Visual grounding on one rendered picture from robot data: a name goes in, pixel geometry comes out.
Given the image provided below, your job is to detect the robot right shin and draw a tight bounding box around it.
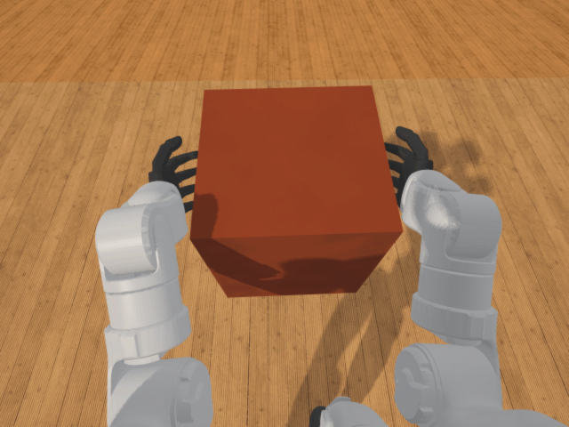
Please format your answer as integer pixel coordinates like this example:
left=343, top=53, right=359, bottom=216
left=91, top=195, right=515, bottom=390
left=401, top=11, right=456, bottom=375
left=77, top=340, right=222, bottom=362
left=328, top=397, right=351, bottom=407

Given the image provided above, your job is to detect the robot left upper arm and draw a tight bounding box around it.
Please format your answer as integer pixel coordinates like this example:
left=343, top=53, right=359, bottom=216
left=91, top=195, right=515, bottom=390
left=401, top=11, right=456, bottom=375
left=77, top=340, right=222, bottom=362
left=108, top=357, right=213, bottom=427

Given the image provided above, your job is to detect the carton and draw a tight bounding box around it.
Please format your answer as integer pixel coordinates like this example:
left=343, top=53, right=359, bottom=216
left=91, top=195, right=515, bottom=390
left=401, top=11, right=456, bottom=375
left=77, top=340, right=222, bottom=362
left=189, top=85, right=403, bottom=298

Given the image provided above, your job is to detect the right robot hand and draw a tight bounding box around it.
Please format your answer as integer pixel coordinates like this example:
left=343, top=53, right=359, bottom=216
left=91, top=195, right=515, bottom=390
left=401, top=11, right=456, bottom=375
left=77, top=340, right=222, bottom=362
left=384, top=126, right=433, bottom=208

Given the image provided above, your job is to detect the robot right thigh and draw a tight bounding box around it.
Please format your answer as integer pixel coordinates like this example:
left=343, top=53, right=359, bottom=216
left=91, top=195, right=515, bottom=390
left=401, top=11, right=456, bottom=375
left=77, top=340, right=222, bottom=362
left=320, top=401, right=388, bottom=427

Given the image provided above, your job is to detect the left robot hand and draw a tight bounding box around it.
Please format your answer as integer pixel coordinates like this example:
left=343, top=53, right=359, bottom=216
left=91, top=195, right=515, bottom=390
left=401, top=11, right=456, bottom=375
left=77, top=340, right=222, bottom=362
left=148, top=136, right=198, bottom=213

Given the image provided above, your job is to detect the robot right upper arm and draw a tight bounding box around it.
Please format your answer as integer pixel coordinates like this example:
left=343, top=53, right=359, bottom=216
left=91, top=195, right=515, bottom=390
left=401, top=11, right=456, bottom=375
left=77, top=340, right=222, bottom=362
left=394, top=343, right=568, bottom=427

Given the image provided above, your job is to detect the robot right forearm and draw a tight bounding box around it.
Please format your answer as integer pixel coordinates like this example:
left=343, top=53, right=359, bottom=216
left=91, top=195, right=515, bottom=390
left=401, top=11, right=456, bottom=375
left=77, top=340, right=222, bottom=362
left=400, top=170, right=502, bottom=403

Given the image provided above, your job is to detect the robot left forearm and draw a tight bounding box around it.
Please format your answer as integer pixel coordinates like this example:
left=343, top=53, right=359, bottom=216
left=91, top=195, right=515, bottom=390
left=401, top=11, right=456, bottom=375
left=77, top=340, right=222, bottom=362
left=95, top=181, right=191, bottom=423

